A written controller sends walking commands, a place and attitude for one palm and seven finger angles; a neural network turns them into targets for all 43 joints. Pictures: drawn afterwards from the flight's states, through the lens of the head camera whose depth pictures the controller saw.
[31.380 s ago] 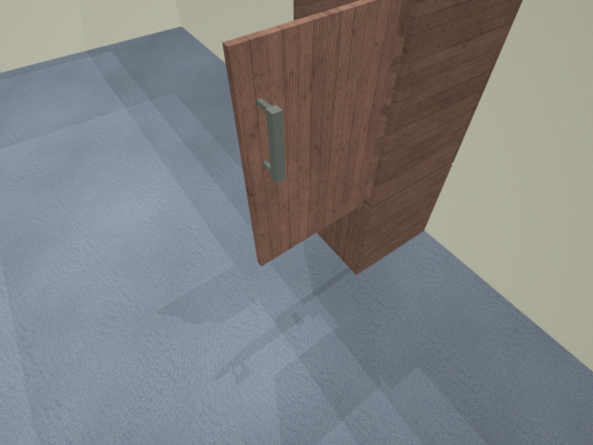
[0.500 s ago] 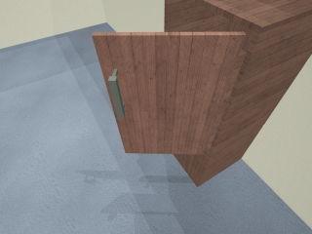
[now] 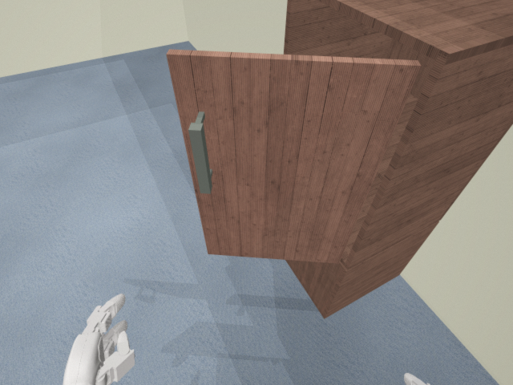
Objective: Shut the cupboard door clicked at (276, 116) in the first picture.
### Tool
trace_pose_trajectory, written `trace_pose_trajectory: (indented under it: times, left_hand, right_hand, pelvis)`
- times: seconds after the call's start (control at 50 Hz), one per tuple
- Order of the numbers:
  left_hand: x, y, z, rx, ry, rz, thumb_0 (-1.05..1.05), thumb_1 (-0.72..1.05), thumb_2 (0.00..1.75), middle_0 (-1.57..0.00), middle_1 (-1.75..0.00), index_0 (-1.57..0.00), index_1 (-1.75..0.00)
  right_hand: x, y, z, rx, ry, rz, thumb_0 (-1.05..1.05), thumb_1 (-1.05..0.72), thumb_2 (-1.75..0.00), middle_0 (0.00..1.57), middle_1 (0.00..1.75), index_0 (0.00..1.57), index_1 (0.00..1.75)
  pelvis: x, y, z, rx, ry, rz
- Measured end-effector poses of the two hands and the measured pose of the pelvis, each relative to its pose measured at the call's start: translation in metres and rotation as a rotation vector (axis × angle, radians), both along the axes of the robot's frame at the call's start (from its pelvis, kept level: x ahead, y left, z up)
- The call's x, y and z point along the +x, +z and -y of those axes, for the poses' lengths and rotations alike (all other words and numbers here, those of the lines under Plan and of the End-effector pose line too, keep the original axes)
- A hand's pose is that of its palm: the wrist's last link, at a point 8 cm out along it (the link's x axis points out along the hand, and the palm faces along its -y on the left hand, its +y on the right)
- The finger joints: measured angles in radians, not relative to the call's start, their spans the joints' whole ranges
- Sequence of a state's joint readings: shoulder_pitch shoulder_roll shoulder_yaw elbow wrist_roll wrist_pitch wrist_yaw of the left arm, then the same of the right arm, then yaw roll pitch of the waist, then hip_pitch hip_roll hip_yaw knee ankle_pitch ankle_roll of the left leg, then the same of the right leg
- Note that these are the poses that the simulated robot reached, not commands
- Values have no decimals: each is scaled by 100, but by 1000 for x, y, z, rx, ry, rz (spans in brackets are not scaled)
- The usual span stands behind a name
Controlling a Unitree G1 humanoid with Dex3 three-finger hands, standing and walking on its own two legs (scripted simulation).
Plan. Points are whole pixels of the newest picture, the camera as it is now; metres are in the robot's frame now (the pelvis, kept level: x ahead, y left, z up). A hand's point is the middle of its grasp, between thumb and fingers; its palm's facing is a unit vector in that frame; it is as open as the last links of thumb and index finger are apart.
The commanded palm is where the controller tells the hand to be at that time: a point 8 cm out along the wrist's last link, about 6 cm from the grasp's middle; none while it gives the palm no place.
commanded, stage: raise the hand and make a fist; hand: left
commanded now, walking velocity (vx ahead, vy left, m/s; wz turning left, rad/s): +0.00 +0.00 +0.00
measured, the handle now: (203, 154) +0.50 +0.13 +0.09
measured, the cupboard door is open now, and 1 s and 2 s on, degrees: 58 58 58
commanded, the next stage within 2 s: bring the fist close to the handle in 1.78 s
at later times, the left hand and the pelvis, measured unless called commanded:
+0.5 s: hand (131, 368) +0.15 +0.18 +0.00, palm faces -0.10 -0.99 -0.02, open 5.1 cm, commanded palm +0.12 +0.24 +0.01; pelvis -0.06 -0.01 -0.07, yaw +0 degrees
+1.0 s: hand (102, 342) +0.17 +0.21 +0.05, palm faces -0.04 -1.00 -0.03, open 3.2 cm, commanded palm +0.15 +0.26 +0.06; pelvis -0.04 +0.03 -0.04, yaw +0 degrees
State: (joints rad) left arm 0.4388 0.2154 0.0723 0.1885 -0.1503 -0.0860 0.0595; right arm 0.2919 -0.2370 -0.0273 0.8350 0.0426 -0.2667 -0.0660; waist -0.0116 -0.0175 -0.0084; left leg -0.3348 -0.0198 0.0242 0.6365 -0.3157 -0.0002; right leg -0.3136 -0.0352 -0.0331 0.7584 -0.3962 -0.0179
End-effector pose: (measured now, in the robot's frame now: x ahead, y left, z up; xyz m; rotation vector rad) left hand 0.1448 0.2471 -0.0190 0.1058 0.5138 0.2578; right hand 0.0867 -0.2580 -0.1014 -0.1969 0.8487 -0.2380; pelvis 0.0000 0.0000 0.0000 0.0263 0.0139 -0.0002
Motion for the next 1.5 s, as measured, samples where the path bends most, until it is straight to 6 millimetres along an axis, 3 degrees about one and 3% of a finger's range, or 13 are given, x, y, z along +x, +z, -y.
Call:
trace_pose_trajectory:
  times: [0.04,0.1,0.18,0.26,0.34,0.42,0.54,0.68,0.84,0.98,1.1,1.24,1.5]
  left_hand:
    - [23,29,7,-22,-40,246,1,91,90,-24,-34,-24,-34]
    - [30,41,18,-51,-164,485,0,91,90,-27,-38,-27,-38]
    - [5,14,24,-69,-328,534,0,90,90,-33,-44,-33,-44]
    - [-34,-13,9,-108,-261,434,0,90,90,-40,-52,-40,-52]
    - [-51,-3,-1,-68,-201,485,1,89,90,-47,-59,-47,-59]
    - [-35,15,5,-66,-278,569,1,89,90,-54,-67,-54,-67]
    - [-2,26,9,-116,-365,486,1,89,90,-65,-79,-65,-79]
    - [-2,42,-11,-88,-287,478,1,89,90,-78,-93,-78,-93]
    - [-3,47,-15,-96,-307,500,1,90,90,-93,-109,-93,-109]
    - [4,68,-18,-80,-305,534,1,89,90,-106,-123,-106,-123]
    - [10,81,-19,-76,-302,521,1,89,90,-117,-135,-117,-135]
    - [15,94,-20,-69,-299,527,1,89,90,-126,-145,-126,-146]
    - [28,111,-8,-81,-308,537,1,89,90,-130,-150,-130,-150]
  right_hand:
    - [20,2,3,4,30,109,1,-90,-90,20,30,20,30]
    - [47,4,7,3,78,222,1,-90,-90,20,30,20,30]
    - [76,0,9,-10,140,330,1,-90,-90,20,30,20,30]
    - [90,-6,3,-16,176,389,1,-90,-90,20,30,20,30]
    - [85,-17,-12,-15,212,382,1,-90,-90,20,30,20,30]
    - [64,-31,-27,5,218,321,1,-90,-90,20,30,20,30]
    - [22,-34,-40,55,133,234,2,-90,-90,21,30,20,30]
    - [-3,-24,-39,31,86,177,2,-90,-90,21,30,20,30]
    - [18,-7,-42,-21,142,208,2,-90,-90,20,30,20,30]
    - [50,14,-63,7,193,300,2,-90,-90,20,30,20,30]
    - [64,25,-79,49,237,335,2,-90,-90,20,30,20,30]
    - [62,26,-77,63,254,313,1,-90,-90,21,30,20,30]
    - [43,25,-41,33,190,270,2,-90,-90,20,30,20,30]
  pelvis:
    - [-4,-10,3,5,2,-46]
    - [-16,-26,9,-1,-11,-116]
    - [-33,-55,17,3,-18,-180]
    - [-44,-73,19,-15,-6,-193]
    - [-52,-80,17,-47,10,-181]
    - [-59,-80,14,-68,17,-175]
    - [-59,-67,3,-69,1,-161]
    - [-50,-53,-11,-64,-12,-155]
    - [-46,-48,-24,-77,1,-141]
    - [-42,-40,-28,-82,7,-112]
    - [-38,-32,-26,-78,10,-89]
    - [-35,-25,-21,-74,15,-68]
    - [-34,-16,-8,-56,8,-39]
